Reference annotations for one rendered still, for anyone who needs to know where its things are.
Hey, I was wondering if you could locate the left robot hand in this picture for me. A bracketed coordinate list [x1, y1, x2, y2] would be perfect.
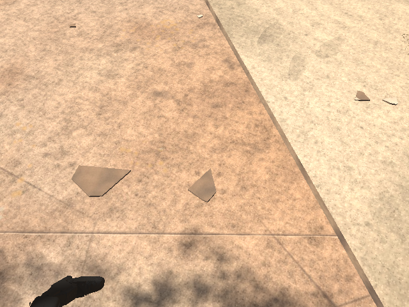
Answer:
[29, 276, 105, 307]

